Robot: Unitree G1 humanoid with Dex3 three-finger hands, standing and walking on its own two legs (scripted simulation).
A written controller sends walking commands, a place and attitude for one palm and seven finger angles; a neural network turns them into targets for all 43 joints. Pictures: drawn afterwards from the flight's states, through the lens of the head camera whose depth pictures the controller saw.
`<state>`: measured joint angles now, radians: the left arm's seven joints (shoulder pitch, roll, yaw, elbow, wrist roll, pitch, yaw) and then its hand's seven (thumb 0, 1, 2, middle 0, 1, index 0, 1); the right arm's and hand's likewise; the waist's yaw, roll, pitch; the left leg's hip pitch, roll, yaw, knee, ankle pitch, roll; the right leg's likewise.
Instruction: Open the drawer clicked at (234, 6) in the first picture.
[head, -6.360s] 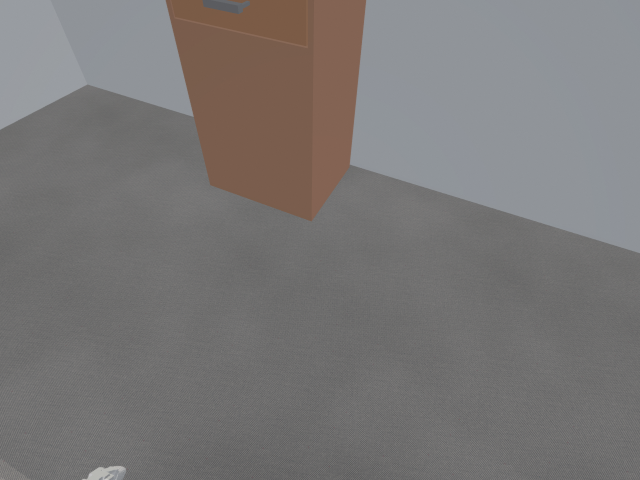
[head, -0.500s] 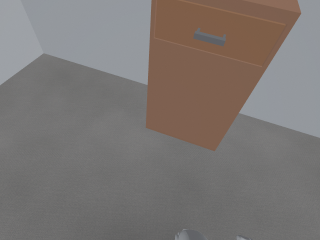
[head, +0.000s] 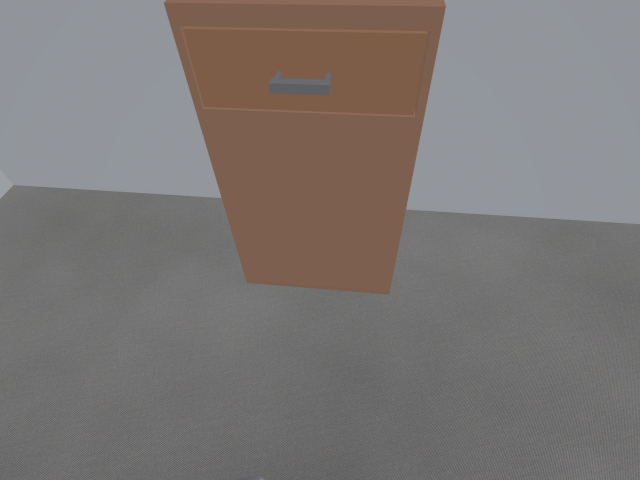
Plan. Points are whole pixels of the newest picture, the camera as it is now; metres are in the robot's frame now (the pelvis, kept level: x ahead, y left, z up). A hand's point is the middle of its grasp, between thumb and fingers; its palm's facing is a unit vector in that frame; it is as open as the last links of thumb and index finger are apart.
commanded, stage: take the last steps up to it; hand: left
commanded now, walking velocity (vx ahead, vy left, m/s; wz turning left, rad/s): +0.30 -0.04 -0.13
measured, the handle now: (301, 81) +0.86 +0.06 +0.07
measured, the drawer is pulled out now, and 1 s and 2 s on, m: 0.00 0.00 0.00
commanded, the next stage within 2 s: come to a stop and stand still in 0.82 s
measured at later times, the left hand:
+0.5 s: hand (204, 468) +0.18 +0.19 -0.18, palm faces -0.07 -0.99 -0.15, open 7.4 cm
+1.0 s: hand (262, 378) +0.31 +0.12 -0.18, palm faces +0.01 -0.98 -0.19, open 7.2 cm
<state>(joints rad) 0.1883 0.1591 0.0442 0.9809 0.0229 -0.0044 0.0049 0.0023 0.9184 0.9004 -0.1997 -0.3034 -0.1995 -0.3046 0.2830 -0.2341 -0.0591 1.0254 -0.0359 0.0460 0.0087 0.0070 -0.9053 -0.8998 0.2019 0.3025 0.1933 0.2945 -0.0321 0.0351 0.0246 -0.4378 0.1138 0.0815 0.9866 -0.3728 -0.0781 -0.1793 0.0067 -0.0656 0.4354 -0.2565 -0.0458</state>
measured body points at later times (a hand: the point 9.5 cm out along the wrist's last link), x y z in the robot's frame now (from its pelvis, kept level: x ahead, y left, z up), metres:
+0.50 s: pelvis +0.12 +0.01 +0.00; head +0.14 +0.02 +0.45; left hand +0.18 +0.24 -0.16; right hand +0.03 -0.18 -0.15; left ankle +0.05 +0.13 -0.74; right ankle +0.19 -0.14 -0.69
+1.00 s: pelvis +0.28 -0.06 +0.00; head +0.29 -0.05 +0.45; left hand +0.31 +0.17 -0.16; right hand +0.34 -0.30 -0.15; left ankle +0.34 +0.06 -0.72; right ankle +0.27 -0.14 -0.74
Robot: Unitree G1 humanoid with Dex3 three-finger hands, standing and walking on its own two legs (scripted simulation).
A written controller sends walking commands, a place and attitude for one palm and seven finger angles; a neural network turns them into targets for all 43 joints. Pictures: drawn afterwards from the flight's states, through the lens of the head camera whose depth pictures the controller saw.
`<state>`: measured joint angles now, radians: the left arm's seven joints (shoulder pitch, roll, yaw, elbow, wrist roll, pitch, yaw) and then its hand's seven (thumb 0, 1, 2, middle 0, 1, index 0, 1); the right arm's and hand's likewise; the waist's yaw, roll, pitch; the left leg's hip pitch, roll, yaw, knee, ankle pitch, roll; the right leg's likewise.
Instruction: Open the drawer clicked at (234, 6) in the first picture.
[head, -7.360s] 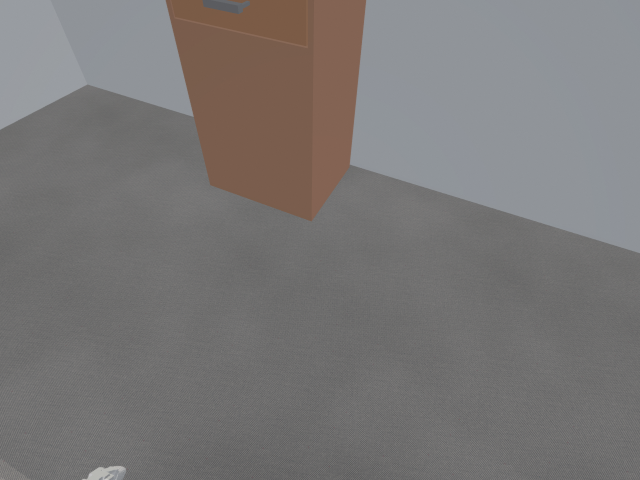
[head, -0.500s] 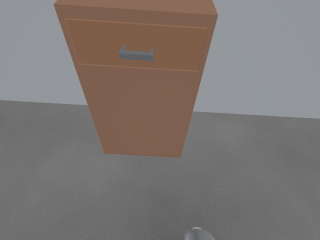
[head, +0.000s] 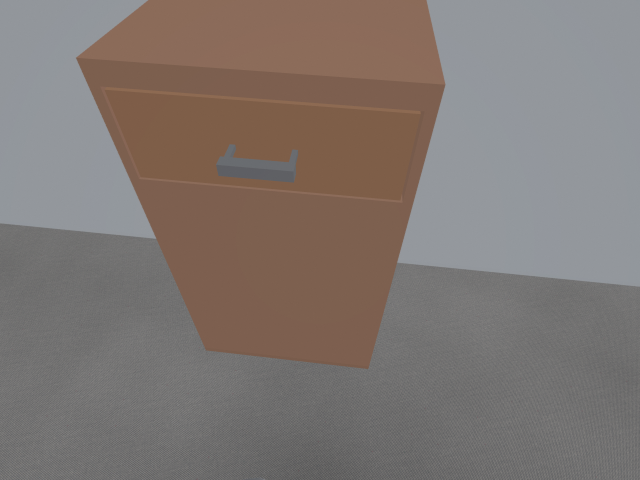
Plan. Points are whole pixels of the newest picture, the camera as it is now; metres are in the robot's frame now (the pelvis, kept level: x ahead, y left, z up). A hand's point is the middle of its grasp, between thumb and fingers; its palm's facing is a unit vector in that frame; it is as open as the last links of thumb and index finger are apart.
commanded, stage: come to a stop and stand still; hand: left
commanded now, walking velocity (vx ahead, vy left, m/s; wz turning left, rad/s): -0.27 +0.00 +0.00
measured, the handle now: (259, 161) +0.58 +0.15 +0.08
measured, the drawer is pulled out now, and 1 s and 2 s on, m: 0.00 0.00 0.00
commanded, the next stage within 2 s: look again from close up in 1.50 s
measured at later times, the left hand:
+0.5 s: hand out of the picture +0.05 +0.17 -0.17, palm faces +0.01 -0.95 -0.31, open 7.4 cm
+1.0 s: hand out of the picture -0.03 +0.16 -0.18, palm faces +0.09 -0.97 -0.24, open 7.3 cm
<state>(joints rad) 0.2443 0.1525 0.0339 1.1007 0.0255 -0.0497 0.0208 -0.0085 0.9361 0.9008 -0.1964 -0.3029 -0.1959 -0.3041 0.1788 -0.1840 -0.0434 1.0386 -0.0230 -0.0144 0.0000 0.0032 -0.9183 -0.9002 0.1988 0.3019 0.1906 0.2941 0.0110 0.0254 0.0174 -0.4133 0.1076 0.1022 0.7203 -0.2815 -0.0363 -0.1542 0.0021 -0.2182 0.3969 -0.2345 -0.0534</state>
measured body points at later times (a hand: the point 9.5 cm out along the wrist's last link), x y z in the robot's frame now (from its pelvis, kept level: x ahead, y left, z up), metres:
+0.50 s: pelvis +0.00 -0.04 -0.01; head +0.01 -0.07 +0.43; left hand +0.05 +0.21 -0.15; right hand +0.05 -0.28 -0.18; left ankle +0.06 +0.11 -0.73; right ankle -0.01 -0.14 -0.74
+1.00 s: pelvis -0.04 -0.03 +0.00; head -0.02 -0.04 +0.45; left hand -0.04 +0.21 -0.16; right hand +0.02 -0.27 -0.16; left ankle -0.07 +0.10 -0.74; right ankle -0.01 -0.14 -0.74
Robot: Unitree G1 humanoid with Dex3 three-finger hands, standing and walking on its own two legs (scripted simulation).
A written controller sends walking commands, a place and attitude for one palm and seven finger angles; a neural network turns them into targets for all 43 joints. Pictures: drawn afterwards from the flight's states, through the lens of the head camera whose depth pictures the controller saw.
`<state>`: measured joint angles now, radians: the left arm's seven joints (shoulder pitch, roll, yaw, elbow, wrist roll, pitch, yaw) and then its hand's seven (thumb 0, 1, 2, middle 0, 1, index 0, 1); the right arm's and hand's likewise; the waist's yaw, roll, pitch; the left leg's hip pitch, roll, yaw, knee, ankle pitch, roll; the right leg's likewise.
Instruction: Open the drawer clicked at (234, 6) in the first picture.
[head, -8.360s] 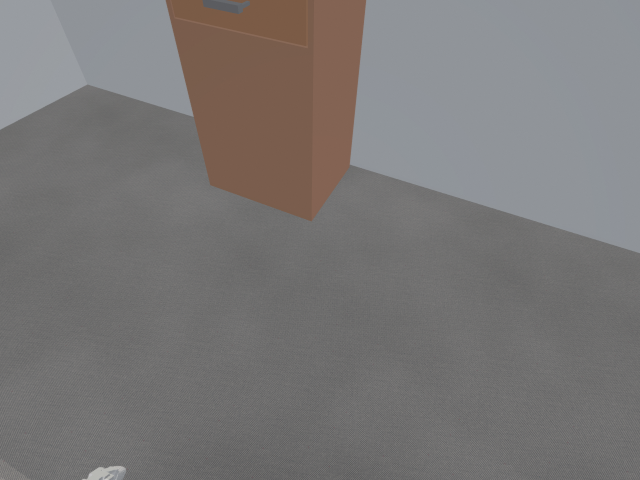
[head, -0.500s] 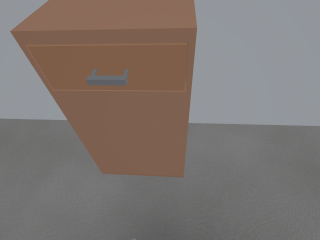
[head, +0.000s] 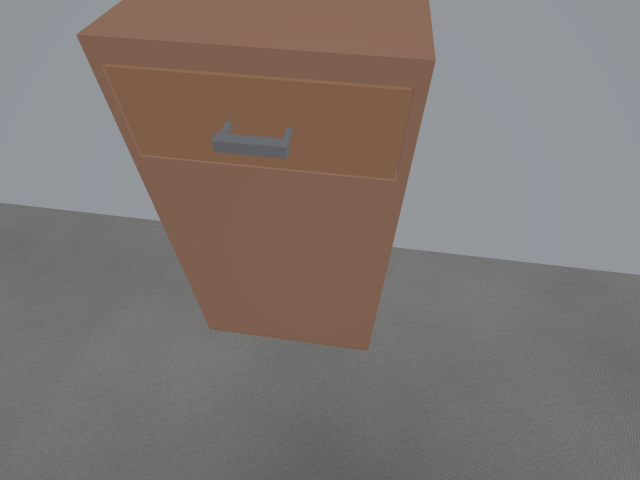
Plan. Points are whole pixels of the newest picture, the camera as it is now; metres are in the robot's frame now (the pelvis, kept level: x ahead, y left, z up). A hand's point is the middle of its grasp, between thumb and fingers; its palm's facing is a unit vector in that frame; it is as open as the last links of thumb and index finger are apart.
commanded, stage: come to a stop and stand still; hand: left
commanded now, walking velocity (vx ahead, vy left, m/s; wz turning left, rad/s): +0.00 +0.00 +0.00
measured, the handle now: (254, 137) +0.62 +0.17 +0.08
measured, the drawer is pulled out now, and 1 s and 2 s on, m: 0.00 0.00 0.00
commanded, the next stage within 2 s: look again from close up in 0.50 s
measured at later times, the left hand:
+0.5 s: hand out of the picture +0.01 +0.19 -0.17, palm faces +0.01 -0.98 -0.17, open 7.3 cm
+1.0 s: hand out of the picture +0.03 +0.20 -0.17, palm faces +0.00 -0.97 -0.23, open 7.3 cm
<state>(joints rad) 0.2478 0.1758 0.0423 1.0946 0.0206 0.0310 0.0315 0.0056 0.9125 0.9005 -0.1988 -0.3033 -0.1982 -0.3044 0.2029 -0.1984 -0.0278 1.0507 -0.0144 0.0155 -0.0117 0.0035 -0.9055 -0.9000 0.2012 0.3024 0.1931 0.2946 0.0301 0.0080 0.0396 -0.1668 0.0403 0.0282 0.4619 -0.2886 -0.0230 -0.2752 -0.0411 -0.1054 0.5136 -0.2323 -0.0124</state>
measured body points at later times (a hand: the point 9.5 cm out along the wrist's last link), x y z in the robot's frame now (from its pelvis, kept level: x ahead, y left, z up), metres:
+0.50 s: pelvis +0.01 +0.03 +0.01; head +0.02 +0.03 +0.46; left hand +0.01 +0.25 -0.16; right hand -0.02 -0.18 -0.15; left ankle -0.03 +0.14 -0.74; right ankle +0.03 -0.11 -0.74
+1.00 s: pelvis +0.02 +0.02 +0.00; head +0.02 +0.00 +0.45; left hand +0.03 +0.25 -0.15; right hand +0.01 -0.20 -0.17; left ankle -0.03 +0.14 -0.74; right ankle +0.03 -0.11 -0.74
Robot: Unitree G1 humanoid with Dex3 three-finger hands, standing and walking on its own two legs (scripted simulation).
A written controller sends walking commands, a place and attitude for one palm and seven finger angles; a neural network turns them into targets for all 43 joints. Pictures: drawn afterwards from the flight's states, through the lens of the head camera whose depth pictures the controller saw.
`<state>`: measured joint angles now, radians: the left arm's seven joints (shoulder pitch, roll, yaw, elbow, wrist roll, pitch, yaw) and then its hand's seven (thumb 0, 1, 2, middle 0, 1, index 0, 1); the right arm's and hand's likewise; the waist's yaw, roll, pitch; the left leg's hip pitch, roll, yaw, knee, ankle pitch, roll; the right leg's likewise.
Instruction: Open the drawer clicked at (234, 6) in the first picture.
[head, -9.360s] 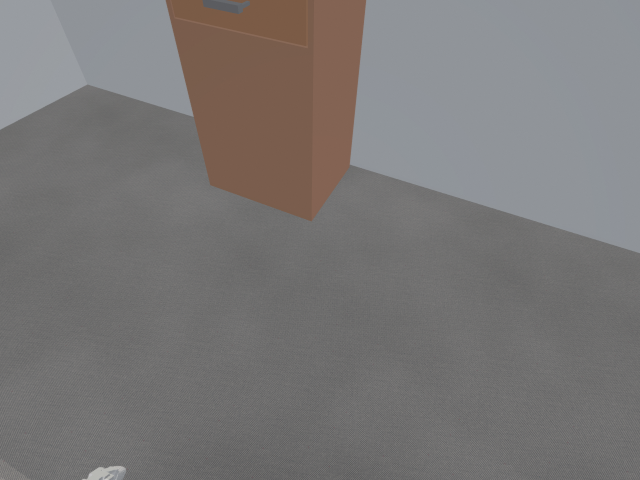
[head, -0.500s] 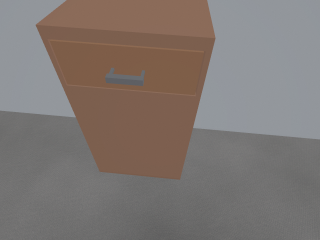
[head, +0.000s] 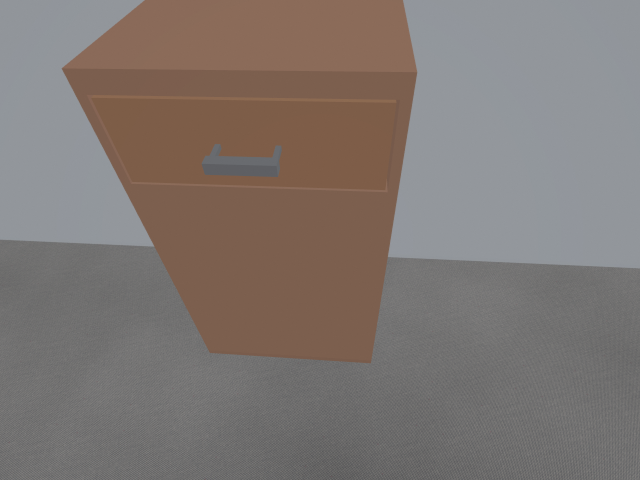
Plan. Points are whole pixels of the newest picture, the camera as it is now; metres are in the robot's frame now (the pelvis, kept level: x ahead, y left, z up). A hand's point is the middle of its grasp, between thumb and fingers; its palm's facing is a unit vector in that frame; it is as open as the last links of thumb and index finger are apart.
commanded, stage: look again from close up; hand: left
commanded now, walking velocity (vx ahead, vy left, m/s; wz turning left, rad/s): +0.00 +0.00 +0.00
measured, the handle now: (244, 158) +0.60 +0.17 +0.08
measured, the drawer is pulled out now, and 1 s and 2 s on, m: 0.00 0.00 0.00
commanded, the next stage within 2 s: shuffle to correct the standing spot in 0.08 s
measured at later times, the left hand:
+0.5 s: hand out of the picture +0.00 +0.15 -0.19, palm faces +0.06 -0.99 -0.15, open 7.4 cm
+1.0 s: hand out of the picture +0.09 +0.17 -0.18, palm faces +0.04 -0.97 -0.22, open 7.3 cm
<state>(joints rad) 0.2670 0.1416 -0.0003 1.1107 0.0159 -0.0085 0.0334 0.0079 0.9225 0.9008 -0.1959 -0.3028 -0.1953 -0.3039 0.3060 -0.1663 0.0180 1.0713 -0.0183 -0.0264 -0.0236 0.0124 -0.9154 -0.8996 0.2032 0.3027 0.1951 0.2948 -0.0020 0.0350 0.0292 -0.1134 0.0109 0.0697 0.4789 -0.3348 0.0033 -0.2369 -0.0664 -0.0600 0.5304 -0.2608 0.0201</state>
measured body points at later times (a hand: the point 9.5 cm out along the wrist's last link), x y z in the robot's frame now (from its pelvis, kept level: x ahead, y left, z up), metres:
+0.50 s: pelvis +0.03 -0.01 -0.01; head +0.04 +0.00 +0.44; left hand +0.00 +0.20 -0.17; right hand -0.01 -0.23 -0.17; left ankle -0.05 +0.11 -0.74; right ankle +0.01 -0.13 -0.73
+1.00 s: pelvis +0.08 -0.01 +0.00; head +0.13 -0.01 +0.44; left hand +0.09 +0.22 -0.16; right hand +0.12 -0.23 -0.16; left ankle +0.07 +0.11 -0.74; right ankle +0.03 -0.11 -0.73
